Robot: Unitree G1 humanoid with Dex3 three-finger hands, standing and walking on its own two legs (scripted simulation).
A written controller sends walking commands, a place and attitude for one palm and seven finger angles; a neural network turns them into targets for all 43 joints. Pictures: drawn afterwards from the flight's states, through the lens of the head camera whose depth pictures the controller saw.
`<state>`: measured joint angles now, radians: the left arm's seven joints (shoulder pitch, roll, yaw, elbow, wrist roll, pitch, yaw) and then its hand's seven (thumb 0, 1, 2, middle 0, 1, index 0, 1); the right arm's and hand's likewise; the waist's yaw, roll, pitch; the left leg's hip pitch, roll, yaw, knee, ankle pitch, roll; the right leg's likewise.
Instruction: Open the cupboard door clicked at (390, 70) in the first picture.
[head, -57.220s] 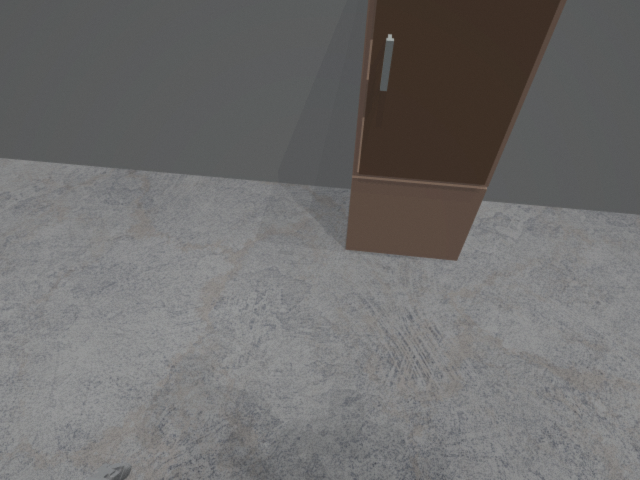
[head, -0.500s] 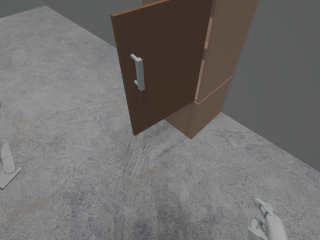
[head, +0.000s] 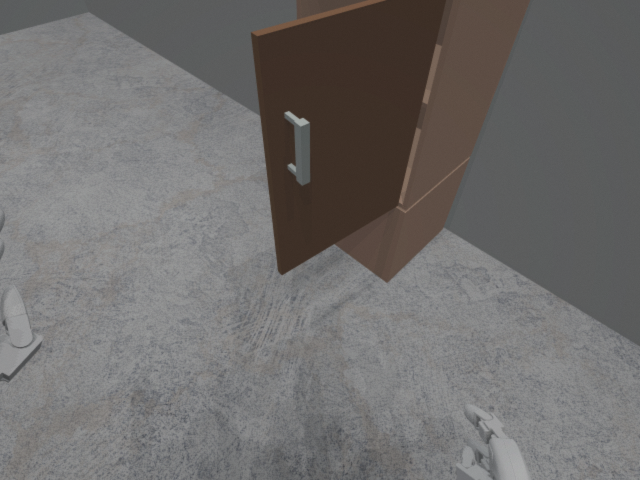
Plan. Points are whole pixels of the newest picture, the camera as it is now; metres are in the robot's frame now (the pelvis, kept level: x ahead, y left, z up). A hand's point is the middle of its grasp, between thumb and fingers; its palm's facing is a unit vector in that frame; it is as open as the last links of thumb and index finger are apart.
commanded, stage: stop stepping back and stand still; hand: left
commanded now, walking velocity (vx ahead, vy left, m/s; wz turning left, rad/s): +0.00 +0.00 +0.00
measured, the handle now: (296, 148) +0.65 +0.09 +0.04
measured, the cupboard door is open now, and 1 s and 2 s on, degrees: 82 82 82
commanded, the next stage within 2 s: let the arm hang, fingers relaxed in 0.38 s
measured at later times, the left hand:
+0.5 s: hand (53, 363) +0.19 +0.26 +0.14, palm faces +0.41 -0.78 -0.48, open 7.5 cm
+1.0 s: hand out of the picture +0.00 +0.16 -0.17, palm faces +0.06 -0.97 -0.23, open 7.2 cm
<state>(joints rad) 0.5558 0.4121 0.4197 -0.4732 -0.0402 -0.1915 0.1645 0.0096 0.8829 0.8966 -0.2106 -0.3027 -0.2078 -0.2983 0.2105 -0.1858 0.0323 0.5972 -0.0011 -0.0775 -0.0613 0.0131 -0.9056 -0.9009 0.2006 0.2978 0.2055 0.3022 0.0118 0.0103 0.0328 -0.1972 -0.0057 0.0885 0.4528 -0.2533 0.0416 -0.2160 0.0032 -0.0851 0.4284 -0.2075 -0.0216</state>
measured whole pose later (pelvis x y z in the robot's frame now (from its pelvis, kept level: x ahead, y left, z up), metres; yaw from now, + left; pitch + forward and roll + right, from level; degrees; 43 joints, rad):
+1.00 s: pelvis -0.02 -0.03 +0.00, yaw +3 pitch -1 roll +0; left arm 0.26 0.19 0.01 1.05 0.01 0.02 0.03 -0.01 0.95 0.90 -0.20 -0.30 -0.20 -0.30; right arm 0.32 -0.17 0.00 1.07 -0.03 0.05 -0.02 0.01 -0.91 -0.90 0.19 0.30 0.20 0.30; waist -0.01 0.01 0.07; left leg -0.22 0.01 0.03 0.47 -0.22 0.00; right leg -0.22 0.02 -0.14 0.43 -0.20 -0.08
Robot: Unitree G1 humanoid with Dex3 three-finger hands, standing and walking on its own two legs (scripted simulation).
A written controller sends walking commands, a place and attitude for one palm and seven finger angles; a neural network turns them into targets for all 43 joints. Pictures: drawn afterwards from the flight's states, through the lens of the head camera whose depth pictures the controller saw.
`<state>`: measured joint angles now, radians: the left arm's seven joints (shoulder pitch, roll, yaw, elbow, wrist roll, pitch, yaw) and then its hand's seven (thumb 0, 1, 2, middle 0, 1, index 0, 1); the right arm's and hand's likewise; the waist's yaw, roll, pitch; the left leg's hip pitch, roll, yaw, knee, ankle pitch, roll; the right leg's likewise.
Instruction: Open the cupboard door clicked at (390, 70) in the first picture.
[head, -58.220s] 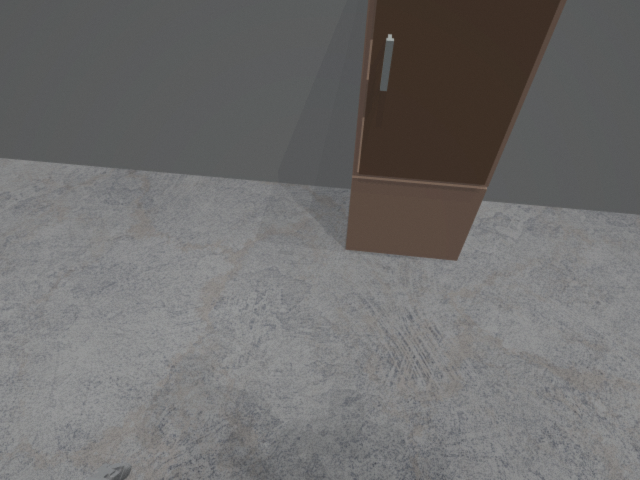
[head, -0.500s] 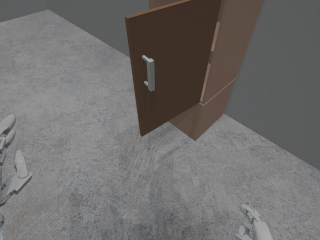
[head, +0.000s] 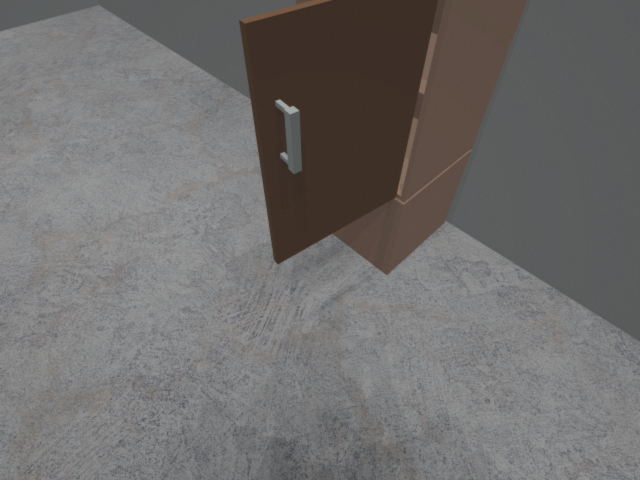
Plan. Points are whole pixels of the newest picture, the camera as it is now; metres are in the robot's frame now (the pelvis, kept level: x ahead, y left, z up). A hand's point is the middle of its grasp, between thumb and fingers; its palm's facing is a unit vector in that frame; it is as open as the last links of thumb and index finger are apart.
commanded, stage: let the arm hang, fingers relaxed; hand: left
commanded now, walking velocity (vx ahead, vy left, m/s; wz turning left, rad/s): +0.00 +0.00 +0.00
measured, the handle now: (288, 137) +0.67 +0.10 +0.04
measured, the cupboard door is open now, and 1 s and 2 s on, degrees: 82 82 82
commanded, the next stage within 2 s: look to check the result in 0.58 s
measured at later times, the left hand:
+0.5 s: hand out of the picture +0.02 +0.17 -0.17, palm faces +0.03 -0.98 -0.19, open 7.4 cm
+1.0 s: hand out of the picture +0.04 +0.17 -0.17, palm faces +0.02 -0.98 -0.21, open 7.4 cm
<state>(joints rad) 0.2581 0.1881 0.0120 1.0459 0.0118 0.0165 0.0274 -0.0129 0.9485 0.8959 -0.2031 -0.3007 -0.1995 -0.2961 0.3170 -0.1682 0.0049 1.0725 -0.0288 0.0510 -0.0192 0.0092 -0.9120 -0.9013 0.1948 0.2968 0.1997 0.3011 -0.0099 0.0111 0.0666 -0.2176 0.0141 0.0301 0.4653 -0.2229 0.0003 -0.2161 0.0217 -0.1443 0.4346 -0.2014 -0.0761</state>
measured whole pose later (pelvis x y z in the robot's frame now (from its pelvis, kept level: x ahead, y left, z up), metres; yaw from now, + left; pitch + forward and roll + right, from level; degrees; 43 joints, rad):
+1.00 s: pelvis +0.04 +0.00 +0.01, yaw -1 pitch -1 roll +1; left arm 0.26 0.13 0.01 1.15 0.01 -0.02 0.04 0.00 0.90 0.90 -0.20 -0.30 -0.19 -0.30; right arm 0.26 -0.15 0.01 1.14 -0.02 0.01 -0.04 0.00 -0.91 -0.90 0.20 0.30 0.20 0.30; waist 0.00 0.02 0.05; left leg -0.11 0.01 0.06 0.36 -0.23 0.00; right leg -0.14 0.02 -0.11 0.38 -0.23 -0.07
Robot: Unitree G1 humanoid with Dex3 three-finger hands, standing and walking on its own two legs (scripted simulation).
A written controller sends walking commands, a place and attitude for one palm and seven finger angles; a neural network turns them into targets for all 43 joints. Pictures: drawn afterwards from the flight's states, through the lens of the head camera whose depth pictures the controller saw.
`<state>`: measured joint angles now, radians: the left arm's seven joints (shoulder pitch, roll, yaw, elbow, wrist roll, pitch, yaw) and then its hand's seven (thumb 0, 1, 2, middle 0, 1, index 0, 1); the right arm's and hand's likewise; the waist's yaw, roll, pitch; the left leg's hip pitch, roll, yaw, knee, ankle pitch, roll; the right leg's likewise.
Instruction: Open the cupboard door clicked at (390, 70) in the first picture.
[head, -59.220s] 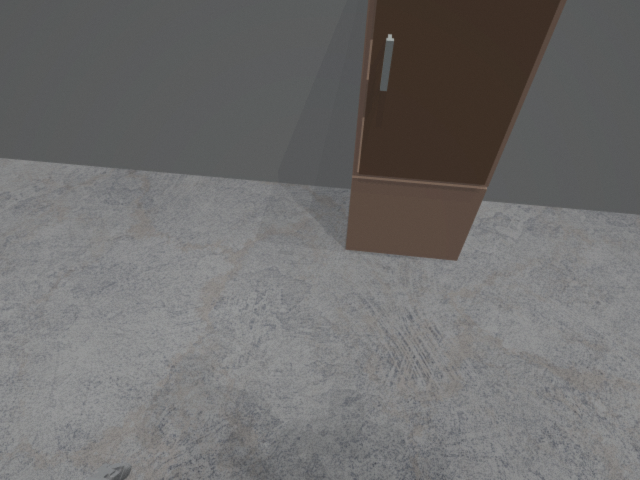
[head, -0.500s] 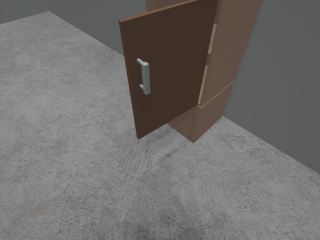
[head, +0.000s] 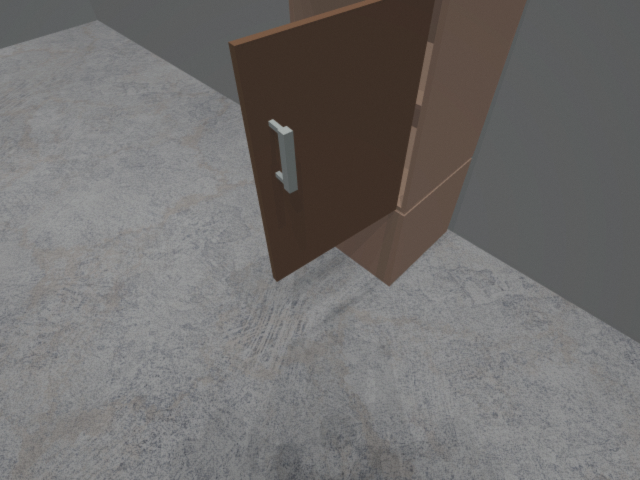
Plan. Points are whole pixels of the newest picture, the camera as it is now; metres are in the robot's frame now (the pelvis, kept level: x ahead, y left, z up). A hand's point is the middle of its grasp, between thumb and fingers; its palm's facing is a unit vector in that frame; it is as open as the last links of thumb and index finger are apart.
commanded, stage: look to check the result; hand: left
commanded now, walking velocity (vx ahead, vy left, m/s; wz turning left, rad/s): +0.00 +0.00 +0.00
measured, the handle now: (282, 156) +0.63 +0.11 +0.04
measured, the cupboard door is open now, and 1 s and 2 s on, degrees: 82 82 82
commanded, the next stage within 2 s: stand and wait in 0.20 s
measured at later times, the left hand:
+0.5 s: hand out of the picture +0.03 +0.17 -0.17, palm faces +0.03 -0.97 -0.24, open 7.4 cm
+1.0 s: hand out of the picture +0.03 +0.18 -0.17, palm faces +0.02 -0.97 -0.25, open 7.4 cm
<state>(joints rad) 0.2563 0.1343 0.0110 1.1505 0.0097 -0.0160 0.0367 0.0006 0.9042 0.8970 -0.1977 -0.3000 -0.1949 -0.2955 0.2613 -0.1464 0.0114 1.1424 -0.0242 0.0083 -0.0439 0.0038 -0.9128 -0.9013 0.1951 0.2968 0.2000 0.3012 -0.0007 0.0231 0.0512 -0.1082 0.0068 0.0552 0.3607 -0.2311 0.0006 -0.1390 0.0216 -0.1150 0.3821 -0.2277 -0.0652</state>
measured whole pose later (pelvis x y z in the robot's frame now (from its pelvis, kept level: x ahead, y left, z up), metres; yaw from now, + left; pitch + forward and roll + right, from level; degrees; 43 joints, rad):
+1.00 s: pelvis +0.01 -0.01 +0.00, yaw +0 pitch -1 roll +0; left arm 0.21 0.18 0.02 1.15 0.01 -0.02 0.03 0.00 0.90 0.90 -0.20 -0.30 -0.20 -0.30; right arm 0.24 -0.20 0.01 1.14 -0.02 0.01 -0.04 0.00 -0.91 -0.90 0.20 0.30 0.20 0.30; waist 0.00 0.02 0.06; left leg -0.09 0.03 0.05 0.34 -0.23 -0.02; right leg -0.11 0.05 -0.12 0.34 -0.22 -0.08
